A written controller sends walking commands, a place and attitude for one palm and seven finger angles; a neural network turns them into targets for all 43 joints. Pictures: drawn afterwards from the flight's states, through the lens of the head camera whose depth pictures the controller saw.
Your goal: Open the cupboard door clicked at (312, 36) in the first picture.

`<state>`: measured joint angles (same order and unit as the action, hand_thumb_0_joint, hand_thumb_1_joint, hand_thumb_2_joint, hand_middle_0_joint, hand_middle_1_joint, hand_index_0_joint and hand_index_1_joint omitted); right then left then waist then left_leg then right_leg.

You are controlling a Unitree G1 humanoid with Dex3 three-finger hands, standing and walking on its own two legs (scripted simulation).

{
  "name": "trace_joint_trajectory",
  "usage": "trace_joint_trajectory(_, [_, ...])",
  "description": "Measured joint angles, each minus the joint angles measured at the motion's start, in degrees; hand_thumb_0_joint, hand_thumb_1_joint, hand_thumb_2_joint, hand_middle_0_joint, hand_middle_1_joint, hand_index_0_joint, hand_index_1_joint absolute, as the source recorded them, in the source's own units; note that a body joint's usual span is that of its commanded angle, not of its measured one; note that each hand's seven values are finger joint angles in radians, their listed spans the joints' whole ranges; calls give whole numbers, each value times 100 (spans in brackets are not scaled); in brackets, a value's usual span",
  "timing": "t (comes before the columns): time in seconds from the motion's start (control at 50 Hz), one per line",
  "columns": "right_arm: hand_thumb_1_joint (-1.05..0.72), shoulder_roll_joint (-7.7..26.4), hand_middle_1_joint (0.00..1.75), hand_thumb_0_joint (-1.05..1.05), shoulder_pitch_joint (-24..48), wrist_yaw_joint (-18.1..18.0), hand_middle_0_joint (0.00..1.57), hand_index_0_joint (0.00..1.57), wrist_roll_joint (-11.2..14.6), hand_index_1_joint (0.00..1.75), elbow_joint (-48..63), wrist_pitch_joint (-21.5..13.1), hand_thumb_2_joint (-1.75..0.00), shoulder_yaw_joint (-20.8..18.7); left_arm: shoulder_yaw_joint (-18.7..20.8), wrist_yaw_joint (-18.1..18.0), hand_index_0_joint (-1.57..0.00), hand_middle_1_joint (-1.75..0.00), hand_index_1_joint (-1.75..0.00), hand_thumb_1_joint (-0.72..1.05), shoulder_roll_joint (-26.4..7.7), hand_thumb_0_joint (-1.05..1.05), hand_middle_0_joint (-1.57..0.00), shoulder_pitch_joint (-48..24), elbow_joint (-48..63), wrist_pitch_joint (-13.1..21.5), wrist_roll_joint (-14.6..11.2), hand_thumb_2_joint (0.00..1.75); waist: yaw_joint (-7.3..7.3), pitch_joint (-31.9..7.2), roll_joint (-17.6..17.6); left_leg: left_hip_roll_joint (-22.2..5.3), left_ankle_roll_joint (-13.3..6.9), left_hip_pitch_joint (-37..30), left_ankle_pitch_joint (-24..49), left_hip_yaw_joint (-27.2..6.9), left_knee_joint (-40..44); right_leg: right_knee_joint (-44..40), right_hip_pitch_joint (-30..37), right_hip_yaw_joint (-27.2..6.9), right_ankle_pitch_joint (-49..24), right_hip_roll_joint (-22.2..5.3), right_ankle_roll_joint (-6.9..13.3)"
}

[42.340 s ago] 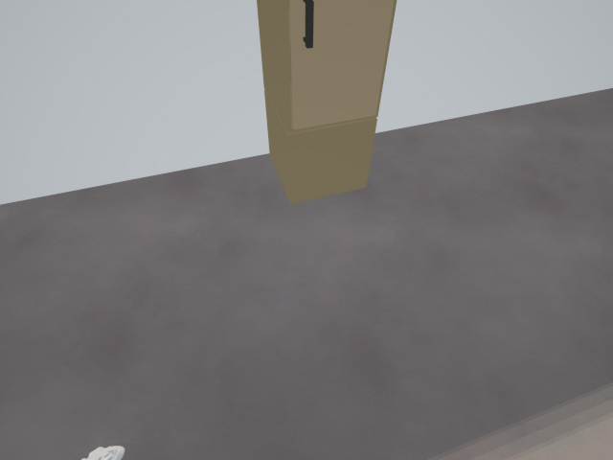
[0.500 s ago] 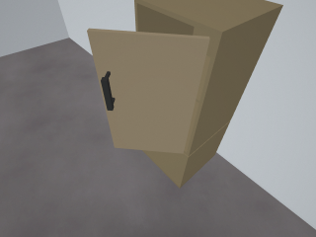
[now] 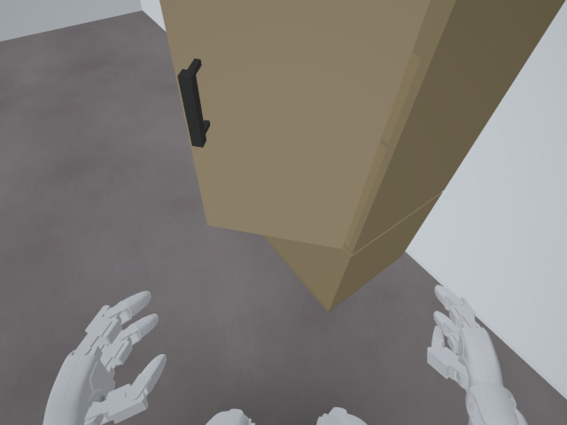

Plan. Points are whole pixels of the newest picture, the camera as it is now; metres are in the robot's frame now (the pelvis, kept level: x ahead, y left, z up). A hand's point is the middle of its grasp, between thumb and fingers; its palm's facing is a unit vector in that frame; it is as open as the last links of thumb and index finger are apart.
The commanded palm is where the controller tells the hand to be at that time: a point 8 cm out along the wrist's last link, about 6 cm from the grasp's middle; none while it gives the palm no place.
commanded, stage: raise the hand with hooked fingers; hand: left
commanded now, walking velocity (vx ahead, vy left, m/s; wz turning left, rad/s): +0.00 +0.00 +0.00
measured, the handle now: (197, 104) +0.56 +0.21 +0.12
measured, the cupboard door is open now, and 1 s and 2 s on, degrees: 43 43 43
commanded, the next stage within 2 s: move the hooked fingers beside the handle in 1.60 s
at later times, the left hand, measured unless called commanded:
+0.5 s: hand (108, 309) +0.23 +0.23 +0.08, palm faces -0.04 -1.00 -0.06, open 12.0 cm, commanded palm +0.20 +0.29 +0.09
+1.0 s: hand (57, 248) +0.27 +0.30 +0.12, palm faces -0.02 -1.00 -0.04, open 13.9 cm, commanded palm +0.25 +0.34 +0.13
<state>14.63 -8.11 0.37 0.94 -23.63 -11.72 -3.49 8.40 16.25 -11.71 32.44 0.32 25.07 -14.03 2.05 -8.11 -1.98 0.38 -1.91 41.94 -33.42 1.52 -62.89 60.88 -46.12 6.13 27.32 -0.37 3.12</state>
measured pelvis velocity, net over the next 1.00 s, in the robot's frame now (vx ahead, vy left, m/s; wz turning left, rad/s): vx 0.00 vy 0.03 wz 0.01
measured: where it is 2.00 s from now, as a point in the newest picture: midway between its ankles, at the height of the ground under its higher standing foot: outside the picture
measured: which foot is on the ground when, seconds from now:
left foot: down 0.00-1.00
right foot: down 0.00-1.00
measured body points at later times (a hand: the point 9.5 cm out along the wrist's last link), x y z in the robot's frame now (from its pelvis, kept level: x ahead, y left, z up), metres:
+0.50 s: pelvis +0.00 +0.00 +0.02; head +0.06 +0.01 +0.47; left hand +0.22 +0.29 +0.08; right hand +0.15 -0.26 -0.05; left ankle -0.02 +0.10 -0.66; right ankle +0.03 -0.09 -0.66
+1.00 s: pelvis +0.00 +0.03 +0.04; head +0.04 +0.03 +0.49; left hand +0.27 +0.35 +0.13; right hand +0.18 -0.20 -0.03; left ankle -0.02 +0.10 -0.66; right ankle +0.03 -0.09 -0.66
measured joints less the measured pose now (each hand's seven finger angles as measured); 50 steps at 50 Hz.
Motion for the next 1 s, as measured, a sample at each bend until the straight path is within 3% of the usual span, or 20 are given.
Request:
trace_joint_trajectory(0.06, [-90, -68, 30, 1, -29, -71, 20, 20, -3, 30, -140, -35, -90, 166, 252, 68, -23, -59, -59, 45, -120, 2, -23, 27, 252, 183, -157, 71, 94, 39, 129, -34, 59, 210, -50, -224, -173, 19, -74, 223, 40, 19, 47])
trace_joint_trajectory(0.14, [-90, -148, 30, 1, -75, -141, 20, 20, 37, 30, -482, -117, -90, 440, 388, 578, -24, -65, -65, 36, -293, 1, -24, -534, 261, 219, -352, 67, 125, 135, 331, -60, 101, 415, -56, -403, -306, 13, -166, 403, 29, 38, 92])
trace_joint_trajectory(0.22, [-90, -276, 30, 1, -231, -191, 21, 20, 105, 30, -746, -53, -90, 601, 541, 1023, -24, -71, -71, 26, -501, 1, -24, -1128, -74, -336, -540, 63, -9, 180, 426, -76, 121, 346, 29, -372, -130, -144, -118, 370, -60, 61, 98])
trace_joint_trajectory(0.28, [-90, -307, 30, 2, -450, -219, 21, 20, 132, 30, -809, -12, -90, 598, 730, 1058, -25, -76, -75, 19, -591, 1, -25, -1239, -246, -674, -685, 60, -168, 172, 437, -76, 112, 132, 142, -274, 170, -376, 37, 267, -164, 76, 69])
trace_joint_trajectory(0.38, [-90, -110, 30, 2, -798, -249, 21, 20, 141, 30, -806, -69, -90, 448, 993, 931, -26, -83, -83, 8, -630, 1, -26, -1240, -398, -630, -795, 55, -311, 171, 396, -51, 72, -190, 326, -145, 613, -733, 291, 130, -330, 77, 24])
trace_joint_trajectory(0.56, [-90, 306, 30, 2, -888, -323, 20, 20, 188, 30, -776, -194, -90, 284, 1012, 1015, -27, -97, -96, -13, -755, 0, -27, -1582, -745, -501, -767, 46, -289, 271, 290, -4, -25, -494, 447, -87, 871, -1018, 605, 66, -480, 50, -54])
trace_joint_trajectory(0.8, [-90, 82, 30, 2, -657, -346, 20, 20, 182, 30, -625, -197, -90, 606, 1164, 1121, -29, -114, -114, -40, -1007, -1, -29, -2440, -1212, -975, -714, 34, -151, 321, 321, 59, -117, -996, 580, -85, 1205, -1425, 1158, 51, -650, 13, -155])
trace_joint_trajectory(1.0, [-90, 39, 30, 1, -681, -404, 21, 20, 169, 30, -721, -103, -90, 774, 1411, 1421, -30, -119, -119, -48, -1259, -1, -30, -3291, -1929, -1339, -667, 31, -76, 404, 359, 113, -174, -1235, 723, -56, 1489, -1718, 1406, 14, -800, -23, -216])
